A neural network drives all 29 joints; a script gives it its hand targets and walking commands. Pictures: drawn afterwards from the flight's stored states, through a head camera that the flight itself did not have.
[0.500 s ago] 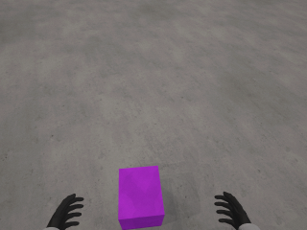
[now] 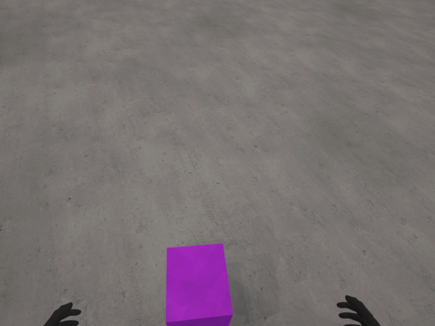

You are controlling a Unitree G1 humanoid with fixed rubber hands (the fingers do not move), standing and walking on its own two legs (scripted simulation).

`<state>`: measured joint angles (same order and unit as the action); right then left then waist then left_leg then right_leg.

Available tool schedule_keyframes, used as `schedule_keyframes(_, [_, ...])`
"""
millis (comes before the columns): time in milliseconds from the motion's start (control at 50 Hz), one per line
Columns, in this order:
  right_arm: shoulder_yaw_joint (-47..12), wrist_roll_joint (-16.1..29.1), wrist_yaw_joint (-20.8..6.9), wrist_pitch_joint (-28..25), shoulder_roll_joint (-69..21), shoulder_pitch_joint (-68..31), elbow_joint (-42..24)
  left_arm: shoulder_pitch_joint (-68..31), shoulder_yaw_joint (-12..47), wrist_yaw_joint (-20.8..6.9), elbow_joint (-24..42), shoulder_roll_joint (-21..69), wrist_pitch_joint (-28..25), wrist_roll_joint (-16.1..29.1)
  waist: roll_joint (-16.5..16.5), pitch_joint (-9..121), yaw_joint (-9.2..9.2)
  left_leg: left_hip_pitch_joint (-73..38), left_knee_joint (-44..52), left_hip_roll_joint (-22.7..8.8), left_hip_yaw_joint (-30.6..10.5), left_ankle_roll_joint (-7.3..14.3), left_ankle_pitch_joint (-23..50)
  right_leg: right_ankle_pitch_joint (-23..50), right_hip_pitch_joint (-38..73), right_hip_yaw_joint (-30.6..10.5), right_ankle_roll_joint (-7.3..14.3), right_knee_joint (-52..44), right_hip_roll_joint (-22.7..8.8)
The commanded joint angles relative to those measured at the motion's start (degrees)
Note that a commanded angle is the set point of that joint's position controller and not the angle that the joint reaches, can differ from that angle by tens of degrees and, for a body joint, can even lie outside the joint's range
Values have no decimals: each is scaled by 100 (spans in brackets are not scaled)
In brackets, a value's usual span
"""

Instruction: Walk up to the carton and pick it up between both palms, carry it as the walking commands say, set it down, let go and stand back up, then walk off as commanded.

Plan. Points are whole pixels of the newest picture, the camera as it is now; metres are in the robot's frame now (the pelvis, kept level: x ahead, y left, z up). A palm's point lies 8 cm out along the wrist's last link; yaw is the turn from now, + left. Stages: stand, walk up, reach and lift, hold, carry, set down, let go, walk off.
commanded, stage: stand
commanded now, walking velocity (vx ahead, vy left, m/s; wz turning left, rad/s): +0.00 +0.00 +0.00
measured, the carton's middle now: (197, 289) +0.40 +0.03 -0.65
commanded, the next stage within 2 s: walk off in 1.50 s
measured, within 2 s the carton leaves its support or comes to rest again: neither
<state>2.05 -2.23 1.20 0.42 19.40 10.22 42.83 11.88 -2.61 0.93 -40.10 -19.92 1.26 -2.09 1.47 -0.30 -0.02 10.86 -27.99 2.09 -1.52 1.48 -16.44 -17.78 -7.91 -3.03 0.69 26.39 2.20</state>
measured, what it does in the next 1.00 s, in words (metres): stands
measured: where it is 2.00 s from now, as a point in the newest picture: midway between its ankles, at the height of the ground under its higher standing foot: outside the picture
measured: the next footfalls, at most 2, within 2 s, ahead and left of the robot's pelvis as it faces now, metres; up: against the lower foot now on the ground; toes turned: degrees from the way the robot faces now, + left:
none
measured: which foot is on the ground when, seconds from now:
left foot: down 0.00-1.00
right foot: down 0.00-1.00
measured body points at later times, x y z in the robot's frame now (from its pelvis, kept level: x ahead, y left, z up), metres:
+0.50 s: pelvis +0.00 +0.01 +0.00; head -0.01 +0.02 +0.45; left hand +0.12 +0.30 -0.11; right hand +0.11 -0.30 -0.10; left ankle -0.02 +0.10 -0.74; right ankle -0.04 -0.11 -0.74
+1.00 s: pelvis -0.02 +0.00 +0.01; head -0.02 +0.01 +0.46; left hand +0.09 +0.31 -0.11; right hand +0.08 -0.31 -0.10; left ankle -0.02 +0.10 -0.74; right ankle -0.04 -0.12 -0.74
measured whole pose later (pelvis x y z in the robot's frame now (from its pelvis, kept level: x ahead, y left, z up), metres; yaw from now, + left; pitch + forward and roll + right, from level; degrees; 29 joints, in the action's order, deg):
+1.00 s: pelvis -0.02 +0.00 +0.01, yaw -1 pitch -2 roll +0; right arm 0.5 -1.2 0.9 -0.7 21.5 7.2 58.4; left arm 9.0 0.0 1.0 -56.1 -21.7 -0.5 -1.3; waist 0.8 -1.0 -0.2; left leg 6.7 -20.3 2.1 -1.0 1.7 -11.2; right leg -12.8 -4.3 -3.6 0.2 19.5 1.5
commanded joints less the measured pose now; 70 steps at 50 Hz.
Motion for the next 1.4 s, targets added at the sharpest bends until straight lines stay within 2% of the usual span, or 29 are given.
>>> schedule_keyframes(0, [164, 4, 31, -106, 834, -206, -193, -198, -139, 34, 219, -758, -119, 10, -229, 335, -15, -275, 358, -649, -556, -84, 1907, 1671, -4, -437, -68, -276, -561])
schedule_keyframes(260, [115, 45, 49, -146, 990, -319, 373, -296, -15, 69, -342, -875, -161, 37, -167, 294, -20, -513, 523, -727, -596, -61, 2246, 1869, 73, -460, -61, -380, -635])
schedule_keyframes(640, [68, 83, 13, -166, 1111, -463, 1023, -448, 59, 55, -998, -1013, -211, 56, -137, 52, -20, -501, 950, -766, -647, -23, 1464, 1360, 66, -575, -6, -822, -728])
schedule_keyframes(920, [29, 106, -8, -174, 1184, -525, 1282, -471, 84, 35, -1311, -1088, -235, 77, -133, 5, -25, -515, 1076, -796, -684, 2, 1267, 1260, 79, -616, 7, -973, -757])
schedule_keyframes(1380, [-13, 142, -17, -187, 1254, -590, 1493, -550, 97, 19, -1567, -1170, -246, 115, -139, 38, -19, -563, 1132, -839, -701, 27, 1403, 1357, 134, -623, 32, -1054, -804])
